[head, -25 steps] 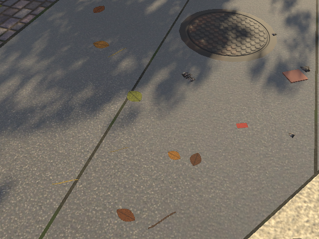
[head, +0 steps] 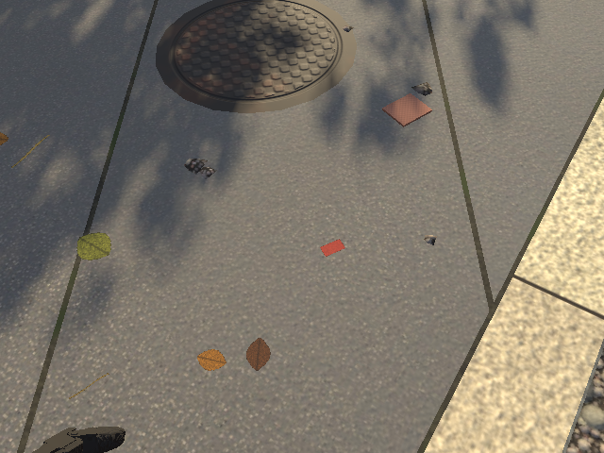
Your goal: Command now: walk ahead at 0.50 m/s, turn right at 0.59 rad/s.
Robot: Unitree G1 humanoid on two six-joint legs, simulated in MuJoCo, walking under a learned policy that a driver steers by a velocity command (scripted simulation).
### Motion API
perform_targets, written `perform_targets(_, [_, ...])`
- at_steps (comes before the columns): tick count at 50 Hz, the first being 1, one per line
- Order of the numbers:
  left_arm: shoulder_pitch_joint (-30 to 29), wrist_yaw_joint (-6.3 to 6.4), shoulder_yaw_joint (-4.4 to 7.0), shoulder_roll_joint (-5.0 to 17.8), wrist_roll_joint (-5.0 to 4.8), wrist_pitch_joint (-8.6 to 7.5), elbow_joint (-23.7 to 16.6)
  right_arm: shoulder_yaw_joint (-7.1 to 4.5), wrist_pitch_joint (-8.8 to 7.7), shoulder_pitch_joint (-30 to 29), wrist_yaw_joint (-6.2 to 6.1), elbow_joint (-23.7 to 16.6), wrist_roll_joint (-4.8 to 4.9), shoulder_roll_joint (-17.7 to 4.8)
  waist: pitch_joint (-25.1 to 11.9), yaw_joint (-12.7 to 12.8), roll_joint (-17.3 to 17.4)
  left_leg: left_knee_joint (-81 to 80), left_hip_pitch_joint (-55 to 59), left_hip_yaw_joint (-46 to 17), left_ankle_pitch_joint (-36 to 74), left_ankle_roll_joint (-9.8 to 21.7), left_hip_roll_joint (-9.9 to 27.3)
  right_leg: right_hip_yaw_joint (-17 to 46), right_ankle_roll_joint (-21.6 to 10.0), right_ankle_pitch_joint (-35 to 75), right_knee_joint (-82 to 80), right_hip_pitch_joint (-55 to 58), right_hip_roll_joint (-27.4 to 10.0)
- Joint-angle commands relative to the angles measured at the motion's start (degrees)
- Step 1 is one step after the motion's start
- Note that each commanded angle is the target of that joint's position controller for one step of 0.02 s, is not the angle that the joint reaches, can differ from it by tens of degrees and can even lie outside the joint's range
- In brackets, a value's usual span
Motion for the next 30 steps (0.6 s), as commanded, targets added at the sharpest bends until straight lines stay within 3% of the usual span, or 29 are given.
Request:
perform_targets(1, [16.98,0.22,3.34,11.43,0.50,-2.65,0.51,-0.31,-4.72,-8.50,0.30,-10.86,2.33,-6.88,-16.10,9.21,-4.88,31.29,-45.43,-13.85,1.01,3.06,-5.96,47.58,-14.40,-18.70,-26.27,46.13,-19.48])
perform_targets(2, [14.98,0.18,2.75,9.76,0.51,-3.36,0.97,0.06,-5.54,-8.78,0.11,-10.77,1.85,-6.29,-11.48,7.18,-3.57,26.78,-44.15,-13.92,6.62,4.45,-3.45,39.95,-12.61,-12.83,-25.40,38.96,-17.33])
perform_targets(3, [10.61,0.30,2.09,7.79,0.60,-3.49,0.43,-0.08,-5.78,-7.93,-0.31,-9.52,0.04,-6.39,-8.82,4.48,-1.12,22.00,-39.81,-14.46,10.50,4.45,-1.31,33.31,-10.69,-5.67,-24.48,31.42,-14.46])
perform_targets(4, [8.01,0.50,1.51,6.39,1.21,-3.59,-0.40,-0.49,-5.39,-6.66,-0.20,-9.00,-0.76,-6.98,-7.87,2.43,-2.16,18.50,-35.84,-15.08,13.20,4.39,-0.19,28.92,-9.86,-0.79,-25.19,26.42,-12.12])
perform_targets(5, [7.18,0.72,1.35,6.12,1.54,-3.65,-0.82,-0.68,-4.69,-6.35,0.08,-8.99,-0.90,-7.16,-7.48,1.56,-2.70,16.50,-33.72,-15.01,14.76,4.06,-0.04,27.30,-9.74,1.93,-26.40,23.77,-11.09])
perform_targets(8, [9.65,1.77,1.60,7.43,0.89,-4.07,0.52,-0.20,-3.06,-9.20,0.27,-9.79,-1.82,-5.15,-5.53,1.66,-0.98,9.10,-33.79,-13.22,18.74,1.72,-1.38,22.46,-10.26,12.04,-27.44,19.45,-9.52])
perform_targets(13, [14.84,3.22,1.65,8.31,0.48,-3.32,3.14,0.97,-3.22,-20.87,1.28,-12.82,-1.54,-2.32,-2.93,5.67,-3.49,-11.37,-32.09,-12.06,35.22,0.44,-5.67,18.29,-6.09,11.68,-26.32,17.10,-5.56])
perform_targets(18, [19.99,3.89,1.11,7.35,0.23,-2.62,6.25,1.27,-4.53,-27.92,3.26,-14.74,-0.81,-2.30,-1.95,8.52,-3.83,-21.31,-31.29,-12.17,38.51,2.28,-7.36,21.59,-5.15,9.97,-22.66,24.14,-8.05])
perform_targets(21, [21.09,4.50,1.18,7.54,0.71,-1.51,7.76,0.90,-5.00,-27.11,3.78,-14.68,-0.64,-3.17,-1.73,7.76,-5.33,-23.51,-29.90,-11.67,32.91,4.14,-7.89,23.41,-4.46,17.60,-18.96,30.06,-10.42])
perform_targets(23, [19.65,4.48,1.36,8.26,0.87,-1.09,7.61,-0.17,-5.21,-20.45,3.18,-13.18,-0.94,-5.21,-5.17,4.26,-6.90,-24.75,-20.62,-8.88,27.69,6.73,-10.19,22.38,-3.07,35.79,-11.99,31.60,-9.34])
perform_targets(24, [17.68,4.18,1.04,8.00,1.12,-1.07,6.83,-1.01,-5.38,-12.73,2.85,-11.63,-1.31,-7.08,-11.00,0.00,-6.59,-24.53,-8.19,-9.30,31.41,9.28,-8.56,20.22,-1.62,40.96,-3.27,28.65,-6.94])
perform_targets(25, [16.59,4.00,0.17,6.23,2.21,-1.24,5.21,-1.52,-5.25,-2.13,2.46,-10.29,-2.15,-9.71,-20.26,-4.19,-2.09,-20.90,10.15,-19.19,34.54,13.20,0.41,18.57,-0.01,28.12,11.94,18.27,-3.49])
perform_targets(26, [27.68,3.49,-1.27,0.81,1.03,-1.87,6.79,-2.46,-4.79,3.71,2.95,-7.11,-1.60,-11.95,-28.38,-0.49,16.93,-24.00,31.75,-46.22,25.39,24.10,13.94,14.44,4.89,-17.23,33.17,-4.03,6.77])
perform_targets(27, [25.78,3.46,-0.91,5.50,0.42,-2.51,7.44,-1.36,-4.51,4.81,3.14,-6.50,0.21,-7.03,-25.61,-2.31,12.89,-30.09,30.16,-54.07,12.38,22.91,13.78,17.05,4.93,-22.18,39.59,-11.11,4.40])
perform_targets(28, [16.93,3.20,-0.15,8.47,0.02,-2.95,5.24,-0.63,-4.12,0.17,2.76,-7.03,0.57,-4.78,-15.64,-2.98,7.27,-32.25,21.46,-45.71,9.99,20.47,11.16,15.12,4.95,-17.36,40.08,-13.99,1.40])
perform_targets(29, [11.35,3.19,-0.41,7.97,0.63,-3.54,3.57,-0.20,-3.54,-3.95,2.63,-7.66,-0.10,-4.52,-9.40,-1.45,1.73,-34.25,11.94,-39.52,13.99,18.88,8.16,11.74,4.96,-12.88,37.09,-13.05,-1.23])
perform_targets(30, [8.65,3.11,-0.29,7.31,1.63,-4.17,2.60,-0.01,-3.23,-5.68,2.63,-7.68,-0.53,-4.33,-5.03,0.02,0.27,-35.76,4.95,-35.98,20.50,18.89,6.22,10.30,5.27,-10.43,33.28,-12.29,-2.78])
Keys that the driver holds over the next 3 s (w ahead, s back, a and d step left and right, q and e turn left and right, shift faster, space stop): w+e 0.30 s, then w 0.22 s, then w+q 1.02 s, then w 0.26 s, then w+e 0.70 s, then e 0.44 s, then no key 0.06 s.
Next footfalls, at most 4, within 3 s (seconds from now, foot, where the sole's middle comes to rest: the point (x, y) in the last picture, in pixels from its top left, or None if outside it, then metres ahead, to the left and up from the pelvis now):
0.48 left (295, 424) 0.50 0.05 -0.75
0.96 right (412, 342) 0.68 -0.23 -0.75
1.46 left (290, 252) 0.95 0.04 -0.75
1.98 right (326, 156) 1.29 -0.08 -0.75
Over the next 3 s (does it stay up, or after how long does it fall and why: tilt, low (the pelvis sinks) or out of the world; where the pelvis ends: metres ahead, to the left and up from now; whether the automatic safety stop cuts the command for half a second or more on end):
stays up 1.55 0.02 0.01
